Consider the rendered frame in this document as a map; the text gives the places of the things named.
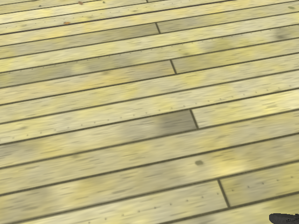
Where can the right robot hand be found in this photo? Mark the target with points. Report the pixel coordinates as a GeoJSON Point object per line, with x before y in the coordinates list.
{"type": "Point", "coordinates": [278, 218]}

